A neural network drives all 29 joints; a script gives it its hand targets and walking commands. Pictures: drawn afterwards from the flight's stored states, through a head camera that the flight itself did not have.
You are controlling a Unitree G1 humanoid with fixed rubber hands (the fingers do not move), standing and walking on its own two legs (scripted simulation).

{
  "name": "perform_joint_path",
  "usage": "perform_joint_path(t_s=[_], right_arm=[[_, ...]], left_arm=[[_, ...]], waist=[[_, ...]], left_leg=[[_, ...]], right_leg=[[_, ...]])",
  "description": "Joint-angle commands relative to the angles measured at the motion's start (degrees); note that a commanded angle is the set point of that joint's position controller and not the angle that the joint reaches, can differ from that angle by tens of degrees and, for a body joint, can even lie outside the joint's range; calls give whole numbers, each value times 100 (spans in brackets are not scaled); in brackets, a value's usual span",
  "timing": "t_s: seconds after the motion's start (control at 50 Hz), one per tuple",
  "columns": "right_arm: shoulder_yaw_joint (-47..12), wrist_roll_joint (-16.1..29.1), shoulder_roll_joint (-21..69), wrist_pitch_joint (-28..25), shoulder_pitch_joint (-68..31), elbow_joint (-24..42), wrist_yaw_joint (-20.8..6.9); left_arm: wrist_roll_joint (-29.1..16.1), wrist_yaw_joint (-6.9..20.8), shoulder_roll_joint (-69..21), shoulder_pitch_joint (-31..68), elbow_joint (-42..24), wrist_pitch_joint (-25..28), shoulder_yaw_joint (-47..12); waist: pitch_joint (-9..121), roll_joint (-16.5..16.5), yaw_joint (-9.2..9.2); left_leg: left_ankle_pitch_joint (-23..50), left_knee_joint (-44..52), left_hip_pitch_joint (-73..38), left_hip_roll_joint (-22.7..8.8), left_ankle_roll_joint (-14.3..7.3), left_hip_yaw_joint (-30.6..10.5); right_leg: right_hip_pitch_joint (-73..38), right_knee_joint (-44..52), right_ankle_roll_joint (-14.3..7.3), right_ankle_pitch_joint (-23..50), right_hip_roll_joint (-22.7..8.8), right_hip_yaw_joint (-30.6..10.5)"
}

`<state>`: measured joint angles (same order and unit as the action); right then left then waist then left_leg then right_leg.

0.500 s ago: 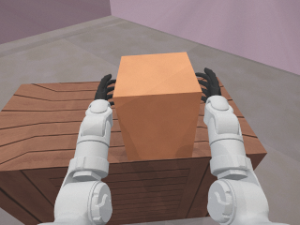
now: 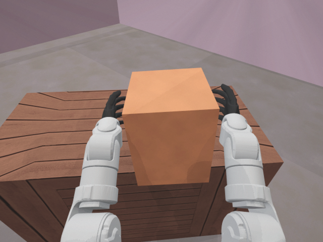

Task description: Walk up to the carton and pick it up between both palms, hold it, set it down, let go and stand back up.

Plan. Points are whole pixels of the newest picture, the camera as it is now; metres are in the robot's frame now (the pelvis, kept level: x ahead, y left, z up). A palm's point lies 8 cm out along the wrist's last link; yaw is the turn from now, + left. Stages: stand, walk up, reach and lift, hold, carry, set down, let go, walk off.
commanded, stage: reach and lift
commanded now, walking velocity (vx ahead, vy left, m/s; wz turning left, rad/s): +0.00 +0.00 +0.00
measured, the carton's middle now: (169, 126) +0.43 -0.01 +0.10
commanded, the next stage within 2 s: hold in 1.64 s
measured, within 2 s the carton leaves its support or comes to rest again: neither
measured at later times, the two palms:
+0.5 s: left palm (110, 133) +0.33 +0.13 +0.17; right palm (241, 132) +0.32 -0.16 +0.18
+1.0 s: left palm (109, 145) +0.31 +0.13 +0.15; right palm (242, 142) +0.30 -0.16 +0.17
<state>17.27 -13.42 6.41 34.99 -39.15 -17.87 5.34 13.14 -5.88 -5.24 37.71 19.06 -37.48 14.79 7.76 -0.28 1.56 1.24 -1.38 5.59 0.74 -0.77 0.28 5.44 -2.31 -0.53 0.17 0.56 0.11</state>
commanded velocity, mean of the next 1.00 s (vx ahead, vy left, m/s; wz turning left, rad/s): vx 0.00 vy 0.00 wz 0.00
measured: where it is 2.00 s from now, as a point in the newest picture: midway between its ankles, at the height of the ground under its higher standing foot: outside the picture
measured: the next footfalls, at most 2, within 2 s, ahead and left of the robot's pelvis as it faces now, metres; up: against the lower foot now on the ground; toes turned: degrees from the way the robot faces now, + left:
none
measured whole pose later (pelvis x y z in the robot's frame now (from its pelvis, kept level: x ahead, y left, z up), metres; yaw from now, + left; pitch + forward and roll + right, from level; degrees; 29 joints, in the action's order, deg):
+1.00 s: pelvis -0.03 -0.01 +0.00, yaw +0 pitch -2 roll +0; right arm 10.4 -11.3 6.9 45.4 -27.8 -0.7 4.1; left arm 11.4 -5.2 -6.8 26.7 1.8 -47.3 10.7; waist 3.7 0.2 2.0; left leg -0.4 -7.4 5.0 0.3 -0.2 0.1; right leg 5.2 -8.7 -1.0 -1.5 1.1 0.1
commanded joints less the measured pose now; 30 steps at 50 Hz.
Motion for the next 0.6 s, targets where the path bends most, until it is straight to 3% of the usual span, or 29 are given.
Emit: perform_joint_path(t_s=[0.0,0.06,0.1,0.14,0.2,0.36,0.46,0.5,0.56,0.58], right_arm=[[-2132,733,2337,-181,-3464,796,-890],[-2227,798,2469,-171,-3541,937,-912],[-2211,735,2462,-111,-3570,923,-936],[-2136,676,2509,-45,-3496,775,-970],[-2068,584,2551,41,-3457,757,-1062],[-2109,480,2510,259,-2673,1172,-1215],[-2373,663,2417,324,-2362,1697,-1118],[-2552,824,2418,330,-2299,1895,-1066],[-2862,984,2408,362,-2401,2292,-972],[-2932,1045,2475,402,-2340,2258,-939]], left_arm=[[-803,918,-2410,4057,-1248,521,-2126],[-866,957,-2472,4183,-1438,530,-2163],[-894,995,-2450,4215,-1339,492,-2178],[-817,1062,-2486,4169,-1193,431,-2089],[-673,1147,-2527,4023,-1088,348,-1970],[-566,1289,-2442,3429,-1605,147,-1952],[-738,1210,-2270,3065,-2051,55,-2154],[-869,1165,-2245,3046,-2225,41,-2337],[-1085,1109,-2329,3024,-2395,7,-2539],[-1102,1091,-2316,2995,-2428,-19,-2606]], waist=[[2441,74,27],[2554,155,26],[2543,-42,101],[2294,143,45],[2099,74,16],[1855,131,60],[1766,7,67],[1773,132,71],[1842,-111,88],[1829,-54,77]], left_leg=[[1101,-587,-1195,73,120,-12],[661,-583,-1008,57,98,-23],[270,-580,-883,47,97,-46],[-68,-555,-758,50,98,-24],[-366,-491,-632,66,65,16],[68,-420,-802,124,96,-5],[131,-373,-892,155,104,-2],[65,-393,-906,161,88,-19],[-28,-424,-824,159,81,-49],[-112,-434,-796,157,105,-36]], right_leg=[[-529,-396,49,1030,170,103],[-453,-434,34,680,144,97],[-324,-442,35,364,168,113],[-152,-425,14,61,168,157],[-138,-424,14,-193,174,125],[-507,-356,64,426,201,58],[-671,-382,148,562,159,48],[-660,-410,150,521,166,58],[-598,-456,213,425,124,29],[-591,-454,217,382,121,32]])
